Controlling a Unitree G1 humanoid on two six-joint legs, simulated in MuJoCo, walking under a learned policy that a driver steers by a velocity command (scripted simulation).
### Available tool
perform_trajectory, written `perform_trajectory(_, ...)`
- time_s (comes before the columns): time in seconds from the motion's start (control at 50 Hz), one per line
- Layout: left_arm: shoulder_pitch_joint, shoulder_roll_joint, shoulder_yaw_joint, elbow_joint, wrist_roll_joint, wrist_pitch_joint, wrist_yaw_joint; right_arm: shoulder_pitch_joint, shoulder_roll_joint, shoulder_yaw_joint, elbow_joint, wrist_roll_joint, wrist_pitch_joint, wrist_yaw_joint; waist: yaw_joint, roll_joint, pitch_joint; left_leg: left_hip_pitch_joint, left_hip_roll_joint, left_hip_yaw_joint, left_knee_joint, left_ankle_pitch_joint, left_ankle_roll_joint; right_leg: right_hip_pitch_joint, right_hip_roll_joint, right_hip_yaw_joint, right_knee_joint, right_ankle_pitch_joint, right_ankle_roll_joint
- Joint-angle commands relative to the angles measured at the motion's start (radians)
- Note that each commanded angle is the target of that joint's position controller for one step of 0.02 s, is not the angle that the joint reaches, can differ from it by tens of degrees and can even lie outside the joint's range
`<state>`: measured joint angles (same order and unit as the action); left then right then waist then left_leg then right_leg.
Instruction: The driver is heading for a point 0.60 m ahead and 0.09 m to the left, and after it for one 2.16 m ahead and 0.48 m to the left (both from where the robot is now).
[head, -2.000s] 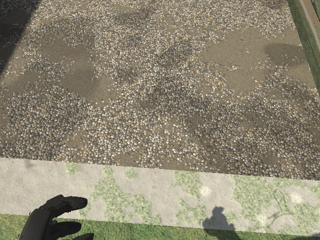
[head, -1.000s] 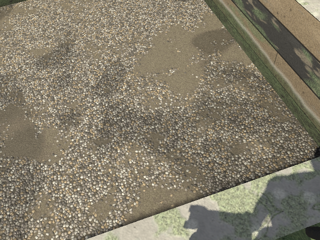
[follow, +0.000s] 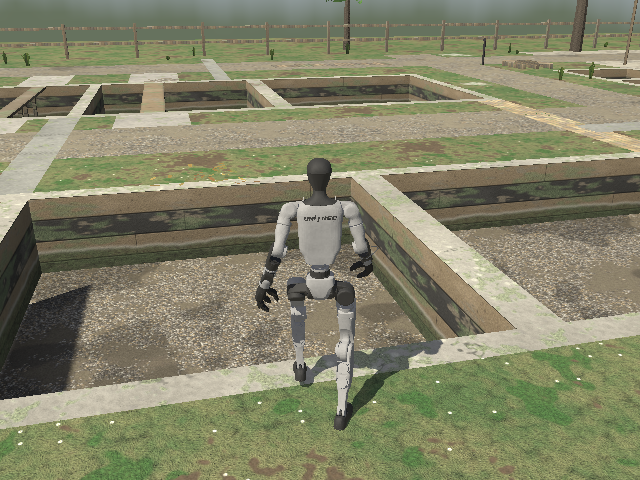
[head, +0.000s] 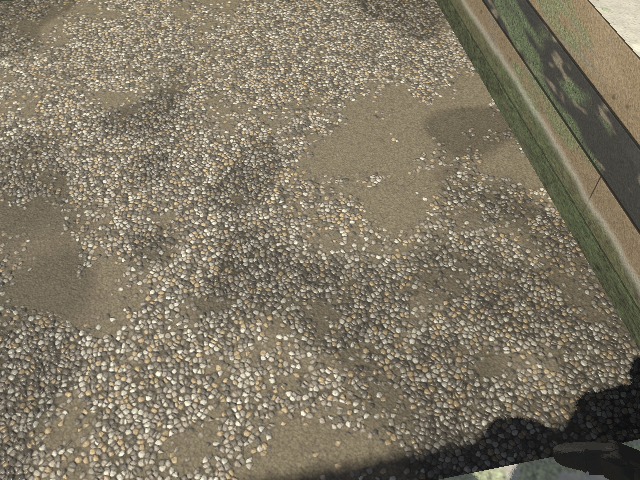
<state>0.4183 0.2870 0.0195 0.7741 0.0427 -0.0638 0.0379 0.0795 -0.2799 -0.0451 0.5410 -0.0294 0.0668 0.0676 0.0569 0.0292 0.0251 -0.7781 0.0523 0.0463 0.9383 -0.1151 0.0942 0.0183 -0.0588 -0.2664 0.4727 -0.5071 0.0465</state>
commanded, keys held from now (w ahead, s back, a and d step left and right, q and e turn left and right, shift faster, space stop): w+q+shift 0.34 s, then w+shift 0.16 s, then w+e+shift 0.50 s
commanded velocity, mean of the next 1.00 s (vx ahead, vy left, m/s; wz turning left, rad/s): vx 0.99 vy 0.00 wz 0.23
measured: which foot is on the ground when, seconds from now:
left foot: up 0.00-0.06, down 0.08-0.50, up 0.52-0.68, down 0.70-1.00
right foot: down 0.00-0.08, up 0.10-0.42, down 0.44-0.74, up 0.76-0.88, down 0.90-1.00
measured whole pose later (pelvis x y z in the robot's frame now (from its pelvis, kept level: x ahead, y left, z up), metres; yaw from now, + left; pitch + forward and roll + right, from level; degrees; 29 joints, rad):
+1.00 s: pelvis +0.11 +0.06 -0.01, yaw +13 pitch -2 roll +1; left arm 0.05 0.21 0.00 0.55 -0.01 0.08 -0.02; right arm 0.04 -0.20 0.02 0.55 -0.03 0.04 -0.01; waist 0.01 0.05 0.06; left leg -0.43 0.02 0.08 0.77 -0.30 -0.03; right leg -0.42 0.06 0.11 0.78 -0.33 0.00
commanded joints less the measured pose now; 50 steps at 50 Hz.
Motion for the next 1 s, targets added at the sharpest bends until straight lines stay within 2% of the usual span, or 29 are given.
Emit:
perform_trajectory(0.02,-0.006,0.186,0.053,-0.027,0.001,0.006,0.017,-0.094,-0.047,-0.011,-0.096,0.024,-0.028,0.013,-0.036,-0.123,0.058,0.138,-0.051,0.093,-0.134,-0.129,0.059,-0.064,-0.219,0.025,-0.064,0.878,-0.110)
perform_trajectory(0.06,-0.062,0.254,0.077,-0.043,-0.014,0.038,0.019,0.217,-0.082,-0.041,-0.001,0.062,-0.042,-0.007,-0.197,-0.180,-0.108,0.523,-0.156,0.091,-0.153,-0.231,0.110,-0.113,-0.224,0.018,0.320,1.321,-0.102)
perform_trajectory(0.08,-0.177,0.254,0.084,-0.081,-0.033,0.049,0.007,0.464,-0.136,-0.070,0.061,0.070,-0.044,-0.029,-0.346,-0.130,-0.219,0.831,-0.128,-0.057,-0.229,-0.195,0.167,-0.315,-0.183,0.029,0.734,1.276,-0.063)
perform_trajectory(0.1,-0.210,0.086,0.050,-0.163,-0.038,0.053,-0.020,0.305,-0.236,-0.080,0.064,0.096,-0.035,-0.042,-0.216,0.299,-0.219,1.033,0.057,-0.435,-0.353,-0.073,0.203,-0.774,0.084,0.063,1.169,0.121,-0.010)
perform_trajectory(0.12,-0.302,0.117,0.045,-0.261,-0.004,0.034,-0.009,0.260,-0.298,-0.095,0.009,0.089,-0.030,-0.041,-0.217,0.233,-0.379,1.084,0.144,-0.750,-0.462,0.064,0.256,-0.916,0.148,0.294,1.263,0.080,0.008)
perform_trajectory(0.14,-0.315,0.138,0.044,-0.257,-0.011,0.018,-0.015,0.264,-0.263,-0.093,0.028,0.067,-0.026,-0.063,-0.198,0.113,-0.385,1.060,0.194,-0.721,-0.488,0.092,0.250,-0.930,0.087,0.368,1.209,0.147,0.007)
perform_trajectory(0.16,-0.262,0.123,0.030,-0.238,-0.021,0.015,-0.007,0.250,-0.206,-0.075,0.048,0.041,-0.020,-0.078,-0.136,0.049,-0.277,0.866,0.179,-0.672,-0.481,0.085,0.222,-0.888,0.038,0.366,1.107,0.194,0.005)
perform_trajectory(0.2,-0.215,0.079,0.013,-0.208,0.006,0.043,0.012,0.172,-0.114,-0.039,0.035,0.025,-0.042,-0.073,-0.046,0.011,-0.133,0.562,0.074,-0.573,-0.409,0.098,0.178,-0.808,0.002,0.358,0.991,0.190,0.008)
perform_trajectory(0.24,-0.277,0.059,0.001,-0.227,0.035,0.105,0.045,0.032,-0.040,0.014,-0.006,0.033,-0.057,-0.068,-0.019,-0.036,-0.057,0.199,-0.065,-0.364,-0.370,0.479,0.129,-0.590,0.050,0.299,0.774,0.197,0.067)
perform_trajectory(0.28,-0.248,0.008,-0.020,-0.250,0.033,0.143,0.055,-0.031,-0.062,0.033,-0.015,0.013,-0.070,-0.060,0.022,0.042,-0.117,0.158,-0.116,-0.322,-0.364,0.718,0.125,-0.469,0.094,0.253,0.656,0.207,0.085)
perform_trajectory(0.32,-0.249,0.039,-0.017,-0.250,0.030,0.136,0.053,-0.010,-0.110,0.021,-0.022,0.030,-0.065,-0.064,-0.008,0.060,-0.221,0.301,-0.097,-0.403,-0.369,0.687,0.078,-0.432,0.096,0.283,0.602,0.311,0.071)
perform_trajectory(0.4,-0.287,0.034,-0.034,-0.247,0.014,0.063,0.025,-0.063,-0.073,0.032,-0.048,0.021,-0.037,-0.079,-0.061,0.003,-0.266,0.366,-0.068,-0.416,-0.330,0.775,0.051,-0.319,0.080,0.259,0.595,0.411,0.042)
perform_trajectory(0.44,-0.297,0.015,-0.044,-0.248,0.013,0.038,0.016,-0.113,-0.032,0.039,-0.052,0.013,-0.015,-0.086,-0.063,-0.044,-0.201,0.382,-0.014,-0.472,-0.276,0.826,0.078,-0.289,0.044,0.336,0.423,0.192,0.008)
perform_trajectory(0.46,-0.280,0.011,-0.050,-0.242,0.016,0.031,0.006,-0.112,-0.030,0.039,-0.058,0.017,-0.004,-0.096,-0.068,-0.090,-0.187,0.373,-0.029,-0.461,-0.215,0.836,0.063,-0.223,0.031,0.336,0.338,0.328,-0.027)
perform_trajectory(0.5,-0.253,0.029,-0.033,-0.241,-0.005,0.034,-0.002,-0.062,-0.023,0.035,-0.047,0.035,0.002,-0.103,-0.061,-0.203,-0.277,0.232,-0.174,-0.315,0.034,0.425,-0.023,-0.005,-0.061,0.447,0.292,0.951,-0.170)
perform_trajectory(0.52,-0.327,0.040,-0.034,-0.249,0.019,0.052,-0.013,-0.079,0.022,0.040,-0.066,0.018,-0.003,-0.090,-0.075,-0.433,-0.217,0.059,-0.288,-0.270,0.273,-0.310,-0.086,-0.031,-0.231,0.644,0.265,1.375,-0.291)
perform_trajectory(0.54,-0.345,0.029,-0.031,-0.261,-0.005,0.057,-0.011,-0.085,0.008,0.032,-0.058,-0.025,-0.015,-0.087,-0.079,-0.314,-0.206,0.059,-0.281,-0.307,0.415,-0.438,-0.096,-0.138,-0.295,0.736,0.245,1.436,-0.343)
perform_trajectory(0.58,-0.394,0.042,-0.027,-0.285,-0.036,0.055,-0.005,-0.183,-0.019,0.023,-0.076,-0.020,-0.024,-0.086,-0.092,-0.074,-0.181,0.110,-0.240,-0.304,0.458,-0.402,-0.125,-0.299,-0.246,0.692,0.192,1.296,-0.316)
perform_trajectory(0.64,-0.399,0.022,-0.042,-0.275,-0.027,0.037,-0.006,-0.188,0.020,0.053,-0.096,-0.002,-0.018,-0.102,-0.106,-0.041,-0.235,0.324,-0.067,-0.152,-0.010,-0.350,-0.128,-0.328,-0.098,0.551,0.132,1.084,-0.212)
perform_trajectory(0.7,-0.355,0.051,-0.015,-0.231,-0.062,0.071,-0.015,-0.120,0.052,0.056,-0.056,-0.014,-0.003,-0.071,-0.108,-0.019,-0.244,0.637,-0.079,-0.032,-0.206,-0.037,-0.090,-0.449,0.028,0.468,0.170,0.739,-0.132)
perform_trajectory(0.72,-0.306,0.020,-0.017,-0.234,-0.052,0.080,-0.021,-0.100,0.030,0.053,-0.052,-0.024,0.002,-0.058,-0.097,0.117,-0.256,0.671,-0.015,-0.080,-0.161,0.106,-0.070,-0.500,0.101,0.396,0.250,0.525,-0.104)
perform_trajectory(0.74,-0.394,-0.044,-0.038,-0.296,-0.042,0.084,-0.033,-0.106,-0.047,0.037,-0.066,-0.013,-0.003,-0.051,-0.160,0.333,-0.214,0.513,0.120,-0.275,-0.377,-0.107,-0.027,-0.554,0.148,0.303,0.309,0.156,-0.072)
perform_trajectory(0.76,-0.490,-0.008,-0.020,-0.321,-0.037,0.086,-0.039,-0.122,-0.080,0.025,-0.076,-0.012,-0.012,-0.055,-0.189,0.314,-0.127,0.373,0.188,-0.389,-0.519,-0.283,0.003,-0.549,0.153,0.307,0.469,0.096,-0.051)
perform_trajectory(0.8,-0.505,0.005,-0.001,-0.331,-0.048,0.080,-0.031,-0.182,-0.077,0.027,-0.084,-0.019,-0.038,-0.076,-0.130,0.203,-0.088,0.345,0.207,-0.396,-0.536,-0.177,-0.032,-0.560,0.135,0.372,0.530,0.147,-0.038)
perform_trajectory(0.88,-0.342,-0.055,-0.010,-0.269,-0.038,0.091,-0.040,-0.251,0.019,0.053,-0.101,0.006,-0.072,-0.090,-0.003,0.098,-0.161,0.376,0.123,-0.174,-0.459,-0.104,-0.069,-0.289,0.082,0.302,0.301,0.274,-0.072)
perform_trajectory(0.92,-0.362,-0.053,-0.017,-0.259,-0.025,0.112,-0.062,-0.174,0.033,0.048,-0.087,0.000,-0.059,-0.097,-0.056,-0.008,-0.155,0.366,0.023,-0.055,-0.361,-0.145,-0.122,-0.180,0.101,0.291,0.230,0.433,-0.113)
perform_trajectory(0.94,-0.381,-0.032,-0.011,-0.274,-0.046,0.118,-0.067,-0.128,0.042,0.047,-0.085,-0.009,-0.055,-0.092,-0.064,-0.083,-0.166,0.382,-0.032,0.027,-0.299,-0.181,-0.162,-0.219,0.080,0.366,0.201,0.471,-0.134)
perform_trajectory(0.96,-0.405,0.015,0.001,-0.300,-0.070,0.131,-0.069,-0.156,0.064,0.057,-0.101,0.000,-0.050,-0.081,-0.022,-0.192,-0.133,0.411,-0.079,0.078,-0.223,-0.185,-0.187,-0.397,0.040,0.517,0.068,0.233,-0.160)
perform_trajectory(1.0,-0.510,0.044,-0.001,-0.345,-0.068,0.150,-0.066,-0.188,0.064,0.056,-0.122,0.010,-0.051,-0.063,-0.025,-0.274,-0.053,0.458,-0.086,0.026,-0.081,-0.162,-0.183,-0.592,0.001,0.655,-0.060,0.074,-0.174)
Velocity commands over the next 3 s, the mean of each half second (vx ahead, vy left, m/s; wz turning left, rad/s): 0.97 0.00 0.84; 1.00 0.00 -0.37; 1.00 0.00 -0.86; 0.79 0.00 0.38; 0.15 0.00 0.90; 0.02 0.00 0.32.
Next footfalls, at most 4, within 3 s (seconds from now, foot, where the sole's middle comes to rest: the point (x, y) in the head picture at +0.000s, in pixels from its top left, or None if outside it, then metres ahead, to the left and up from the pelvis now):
0.08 left None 0.23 0.10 -0.75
0.44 right None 0.31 -0.02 -0.75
0.70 left None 0.17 0.19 -0.75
0.90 right None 0.23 -0.03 -0.75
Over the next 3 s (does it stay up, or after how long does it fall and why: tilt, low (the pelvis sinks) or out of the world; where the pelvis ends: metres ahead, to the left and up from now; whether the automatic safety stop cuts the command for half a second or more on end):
stays up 0.16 -0.04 0.02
